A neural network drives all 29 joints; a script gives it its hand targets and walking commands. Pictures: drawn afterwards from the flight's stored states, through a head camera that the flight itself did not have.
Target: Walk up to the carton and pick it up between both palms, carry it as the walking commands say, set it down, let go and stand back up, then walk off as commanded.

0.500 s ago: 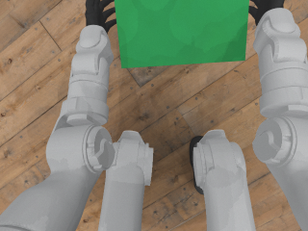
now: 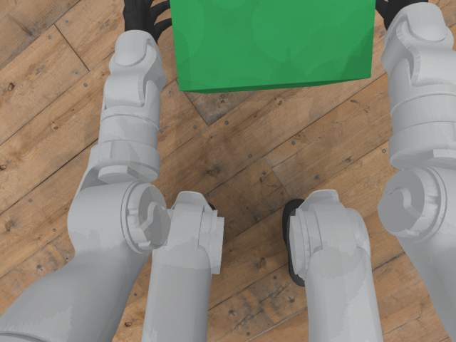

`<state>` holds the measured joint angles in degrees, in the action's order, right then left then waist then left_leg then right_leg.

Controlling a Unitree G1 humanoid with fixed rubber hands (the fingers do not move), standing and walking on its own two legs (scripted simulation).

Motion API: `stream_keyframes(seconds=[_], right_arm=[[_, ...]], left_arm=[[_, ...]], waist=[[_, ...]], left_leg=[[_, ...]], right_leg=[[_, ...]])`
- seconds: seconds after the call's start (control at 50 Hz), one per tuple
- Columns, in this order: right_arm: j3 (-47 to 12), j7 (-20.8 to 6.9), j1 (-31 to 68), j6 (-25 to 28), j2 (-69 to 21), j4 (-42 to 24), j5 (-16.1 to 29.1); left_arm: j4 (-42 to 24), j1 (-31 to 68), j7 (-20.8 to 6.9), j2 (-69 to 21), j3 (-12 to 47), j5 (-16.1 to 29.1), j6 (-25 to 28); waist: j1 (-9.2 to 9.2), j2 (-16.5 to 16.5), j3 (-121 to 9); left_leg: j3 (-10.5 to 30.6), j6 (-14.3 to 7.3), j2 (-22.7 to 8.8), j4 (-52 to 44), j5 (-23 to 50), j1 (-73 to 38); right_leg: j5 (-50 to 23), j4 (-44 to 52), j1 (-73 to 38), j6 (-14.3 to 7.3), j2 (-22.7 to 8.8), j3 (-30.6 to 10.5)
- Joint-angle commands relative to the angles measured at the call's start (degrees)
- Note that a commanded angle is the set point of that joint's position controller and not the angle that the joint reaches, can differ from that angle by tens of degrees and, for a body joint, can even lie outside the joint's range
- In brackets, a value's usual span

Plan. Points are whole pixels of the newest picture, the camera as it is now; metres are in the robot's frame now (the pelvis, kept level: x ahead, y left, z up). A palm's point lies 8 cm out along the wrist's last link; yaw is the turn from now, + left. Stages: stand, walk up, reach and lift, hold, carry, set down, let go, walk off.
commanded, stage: set down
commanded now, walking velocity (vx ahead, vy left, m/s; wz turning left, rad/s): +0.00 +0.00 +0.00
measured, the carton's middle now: (263, 24) +0.57 -0.04 -0.25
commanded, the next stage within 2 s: none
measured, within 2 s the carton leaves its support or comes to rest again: rests again in 0.26 s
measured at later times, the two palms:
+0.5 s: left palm (146, 61) +0.51 +0.14 -0.18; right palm (384, 47) +0.51 -0.20 -0.18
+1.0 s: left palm (127, 58) +0.52 +0.17 -0.19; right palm (410, 41) +0.51 -0.24 -0.19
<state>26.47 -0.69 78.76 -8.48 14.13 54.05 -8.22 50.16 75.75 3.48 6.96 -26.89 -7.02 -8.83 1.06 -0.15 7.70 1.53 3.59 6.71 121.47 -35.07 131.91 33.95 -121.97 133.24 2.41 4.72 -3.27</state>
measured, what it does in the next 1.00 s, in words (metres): stands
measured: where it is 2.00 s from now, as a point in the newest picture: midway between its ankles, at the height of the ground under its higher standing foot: (249, 256)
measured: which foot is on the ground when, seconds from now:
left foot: down 0.00-1.00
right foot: down 0.00-1.00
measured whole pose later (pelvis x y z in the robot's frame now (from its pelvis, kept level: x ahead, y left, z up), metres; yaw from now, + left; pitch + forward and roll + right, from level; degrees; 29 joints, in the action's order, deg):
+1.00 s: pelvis -0.01 +0.00 -0.01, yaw -1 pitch +40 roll +1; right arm 8.2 3.1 77.3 -2.2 25.8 61.2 10.8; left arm 58.5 75.7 6.4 18.3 -11.7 9.2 -2.3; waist -0.2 -0.7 17.4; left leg 1.1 2.7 3.6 124.0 -34.5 129.7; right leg 33.3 -124.2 130.9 0.5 2.4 -0.9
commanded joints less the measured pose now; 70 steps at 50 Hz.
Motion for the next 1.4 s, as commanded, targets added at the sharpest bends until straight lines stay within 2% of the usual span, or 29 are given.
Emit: stream_keyframes(seconds=[0.0, 0.06, 0.14, 0.16, 0.18, 0.22, 0.24, 0.3, 0.34, 0.38, 0.4, 0.46, 0.5, 0.6, 0.72, 0.74, 0.76, 0.84, 0.96, 1.0, 1.04, 1.08, 1.1, 1.14, 1.16, 1.18, 1.2, 1.28, 1.38], right_arm=[[-19.71, -11.52, 13.65, -3.31, -40.36, 7.52, 0.78], [-17.09, -11.29, 9.28, -3.18, -39.39, 11.14, 1.61], [-19.12, -10.23, 9.69, -1.77, -37.35, 9.80, 3.35], [-19.51, -9.75, 9.15, -1.82, -35.92, 9.17, 2.42], [-17.45, -8.82, 9.21, -0.96, -31.89, 8.06, 1.69], [-16.48, -7.04, 4.49, -0.20, -27.05, 9.65, 1.70], [-18.76, -6.66, 5.91, 0.13, -27.61, 9.66, 2.05], [-15.40, -2.16, 5.72, 3.76, -12.13, 6.29, 3.74], [-17.28, 1.30, 5.20, 5.70, -1.64, 6.39, 8.06], [-16.38, 3.31, 5.51, 6.65, 6.17, 7.29, 9.53], [-16.58, 4.36, 7.64, 7.31, 8.37, 4.38, 12.79], [-15.17, 5.48, 11.34, 7.84, 11.20, 3.90, 15.22], [-15.39, 6.34, 20.36, 9.18, 15.58, -6.96, 17.36], [-17.00, 5.62, 21.00, 7.71, 17.89, 1.81, 18.63], [-19.37, 4.28, 14.96, 7.10, 16.88, 13.79, 17.84], [-17.02, 3.84, 12.47, 6.96, 17.74, 15.72, 16.76], [-16.48, 3.93, 12.24, 7.18, 16.51, 13.79, 16.63], [-18.55, 3.15, 14.38, 8.17, 17.33, 8.09, 18.37], [-19.85, 5.14, 15.84, 7.10, 21.96, -17.75, 23.07], [-20.63, 5.57, 16.33, 4.42, 22.98, -20.54, 24.27], [-17.71, 6.32, 13.83, 0.55, 27.17, -17.29, 23.91], [-15.86, 6.66, 13.21, -2.34, 25.24, -20.39, 22.03], [-12.67, 6.98, 12.89, -2.31, 29.59, -27.19, 19.94], [-13.37, 5.98, 13.22, -3.46, 26.17, -25.17, 21.36], [-10.82, 5.31, 12.49, -3.68, 29.41, -21.47, 18.59], [-10.35, 4.58, 11.84, -4.38, 27.55, -18.77, 17.52], [-10.75, 3.44, 11.34, -3.76, 26.35, -11.29, 16.88], [-13.07, 0.13, 7.13, -2.13, 21.47, -11.86, 16.38], [-15.50, -1.96, 3.47, -0.17, 13.82, -1.57, 14.39]], left_arm=[[4.39, 18.69, -11.35, -35.62, 17.63, 2.13, -1.66], [6.85, 15.33, -10.77, -34.30, 17.50, 0.39, -1.91], [4.41, 15.81, -9.73, -30.51, 18.62, 1.59, -0.25], [6.43, 12.73, -9.87, -31.22, 16.66, 1.79, -0.28], [7.58, 12.16, -9.35, -28.30, 17.81, 2.48, -0.02], [6.72, 8.90, -7.62, -22.26, 15.25, 1.45, 0.85], [5.24, 12.75, -7.84, -24.74, 17.07, 3.58, 1.58], [3.63, 9.91, -3.67, -10.90, 16.39, 5.58, 4.29], [8.12, 2.97, -0.84, -1.50, 14.15, 5.04, 5.33], [4.39, 5.81, 1.99, 6.04, 13.57, 7.43, 6.39], [3.15, 5.93, 3.24, 9.70, 14.67, 8.55, 7.08], [0.29, 12.48, 4.82, 15.70, 14.16, 11.64, 7.69], [-9.82, 20.95, 5.04, 14.43, 17.86, 16.44, 8.39], [0.20, 20.46, 4.78, 16.95, 18.83, 17.65, 6.76], [12.16, 14.54, 3.57, 16.54, 17.06, 17.03, 6.21], [10.19, 16.48, 3.16, 15.87, 17.97, 17.46, 6.33], [9.56, 14.48, 3.35, 19.72, 14.52, 15.14, 7.52], [10.28, 12.32, 2.87, 19.90, 13.00, 14.07, 7.78], [-15.75, 16.51, 3.60, 22.81, 16.03, 20.34, 7.75], [-20.27, 15.33, 4.33, 23.93, 17.62, 21.51, 5.32], [-19.73, 15.83, 5.10, 22.87, 19.18, 22.73, 1.42], [-18.12, 12.56, 5.24, 22.65, 16.54, 23.09, -1.93], [-26.81, 13.11, 5.50, 22.09, 17.21, 24.13, -2.01], [-27.59, 14.25, 5.87, 22.36, 17.72, 22.35, -3.27], [-26.47, 16.82, 5.76, 23.12, 16.51, 21.28, -3.87], [-23.82, 14.57, 5.73, 23.51, 15.32, 18.98, -4.29], [-16.47, 14.52, 5.40, 19.36, 16.29, 19.60, -4.50], [-11.16, 5.82, 4.28, 16.35, 14.80, 15.85, -3.66], [1.09, 1.52, 2.53, 17.26, 7.15, 9.18, 0.16]], waist=[[0.40, 5.22, -45.00], [-1.19, -2.13, -45.00], [-2.83, -1.53, -48.75], [-0.84, 3.07, -46.88], [0.63, -1.14, -46.40], [-0.83, 2.39, -46.05], [1.37, 4.36, -50.10], [1.74, 1.50, -50.17], [-2.13, -0.14, -53.31], [-0.39, 2.30, -54.76], [-2.53, -0.86, -58.22], [-0.95, 0.55, -57.42], [1.85, 0.96, -65.05], [1.04, -1.80, -55.86], [-0.05, 3.11, -52.10], [2.91, 2.25, -51.90], [-0.95, 1.28, -49.47], [-4.10, 1.80, -51.81], [-0.66, 4.09, -89.85], [-2.45, 4.19, -100.09], [2.60, 1.04, -103.53], [2.32, 2.29, -93.61], [5.42, 2.33, -101.70], [3.17, -0.91, -94.52], [6.16, 0.14, -88.15], [2.76, -4.25, -82.90], [5.90, 0.17, -72.62], [0.22, -2.66, -74.20], [-5.86, 5.01, -55.93]], left_leg=[[-5.40, -1.31, 0.51, -8.46, 16.10, -21.89], [-6.96, -0.45, 0.04, -8.42, 16.95, -23.51], [-6.65, -0.06, -0.08, -7.15, 22.74, -24.38], [-6.62, -0.70, 0.08, -7.04, 19.68, -23.53], [-6.27, -0.32, -0.44, -7.38, 21.87, -24.06], [-6.10, -0.07, -0.18, -7.79, 21.23, -22.77], [-6.69, 0.31, -0.33, -6.25, 21.34, -23.10], [-6.09, 0.55, -0.57, -6.62, 25.41, -25.07], [-6.91, 0.92, -0.95, -6.37, 24.64, -28.19], [-5.86, 0.63, -1.39, -7.43, 23.34, -30.65], [-5.74, 0.56, -1.85, -7.12, 24.39, -31.38], [-4.62, 0.05, -2.56, -7.20, 23.79, -31.99], [-3.60, -0.24, -2.87, -6.48, 24.71, -35.30], [-4.37, -0.84, -3.48, -7.99, 15.39, -32.88], [-3.89, -0.93, -4.63, -6.31, 13.38, -28.45], [-3.65, -0.78, -4.79, -7.14, 13.22, -30.35], [-4.80, -1.01, -4.10, -5.88, 14.74, -27.56], [-4.30, -1.05, -5.07, -5.43, 18.19, -25.69], [-5.62, -1.70, -4.43, -4.03, 30.81, -41.87], [-6.45, -1.78, -3.65, -4.65, 31.09, -48.39], [-6.11, -1.59, -3.42, -6.83, 22.95, -54.67], [-6.06, -1.56, -2.93, -8.18, 24.42, -52.09], [-5.40, -0.93, -2.41, -8.89, 28.83, -57.60], [-5.87, -1.28, -1.82, -11.30, 24.00, -56.64], [-4.71, -0.53, -2.56, -12.46, 23.25, -53.90], [-4.34, -0.42, -2.44, -13.53, 23.14, -54.40], [-4.15, -0.44, -2.75, -14.04, 19.75, -46.80], [-4.31, -0.47, -2.45, -17.20, 26.13, -53.75], [-6.70, -1.89, -2.61, -24.69, 15.60, -33.17]], right_leg=[[-16.49, 9.08, -26.58, -0.35, 0.08, 6.02], [-17.20, 9.37, -26.55, -1.01, 0.64, 5.23], [-24.65, 8.10, -30.50, -0.59, 0.02, 4.38], [-21.05, 9.03, -29.67, -0.51, 0.02, 5.19], [-23.13, 9.02, -27.69, -0.68, 0.12, 5.06], [-23.36, 8.82, -29.30, -0.03, 0.08, 5.73], [-25.94, 8.57, -34.62, 0.01, -0.03, 5.30], [-28.66, 7.67, -32.03, 0.12, -0.61, 5.97], [-28.37, 7.91, -37.51, 0.50, -1.04, 4.38], [-24.78, 8.03, -36.32, 0.59, -1.61, 5.47], [-25.01, 7.47, -36.94, 0.20, -1.69, 4.27], [-23.49, 7.15, -34.20, -0.19, -2.01, 4.67], [-24.48, 6.95, -37.87, -1.48, -2.56, 3.97], [-14.91, 7.14, -31.29, -1.75, -3.90, 5.61], [-14.75, 6.87, -34.70, -1.02, -4.66, 4.24], [-14.54, 7.28, -33.08, -1.02, -4.64, 5.18], [-15.10, 7.54, -30.74, -0.84, -4.26, 3.95], [-20.74, 6.98, -34.83, -0.46, -4.11, 2.70], [-37.45, 5.78, -59.25, -0.96, -3.52, 2.77], [-37.68, 4.82, -64.70, -0.53, -3.18, 4.00], [-29.41, 6.19, -65.85, -1.62, -3.05, 6.05], [-28.60, 8.72, -64.25, -2.18, -2.29, 6.36], [-32.82, 9.53, -68.38, -2.32, -1.70, 6.79], [-25.66, 12.00, -60.84, -2.58, -1.81, 6.72], [-25.24, 12.17, -54.86, -2.66, -1.96, 8.09], [-23.11, 13.16, -49.88, -2.98, -1.88, 7.28], [-21.12, 14.22, -46.54, -2.82, -2.24, 7.80], [-23.18, 18.64, -45.15, -2.20, -2.64, 7.01], [-18.11, 25.23, -44.35, -0.70, -2.40, 3.94]])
